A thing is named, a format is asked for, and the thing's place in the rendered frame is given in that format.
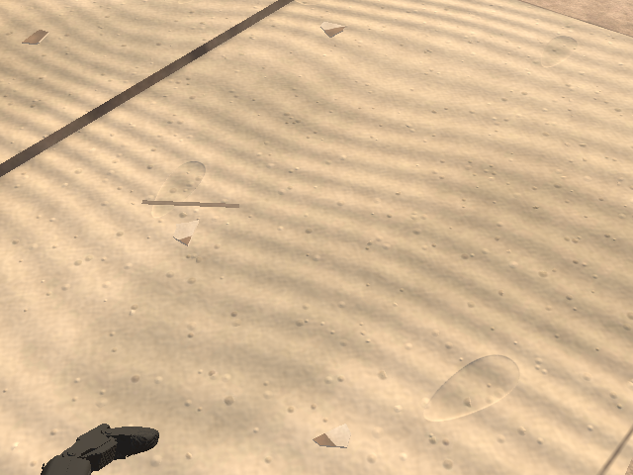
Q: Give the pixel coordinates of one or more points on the robot left hand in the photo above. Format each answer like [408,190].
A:
[98,447]

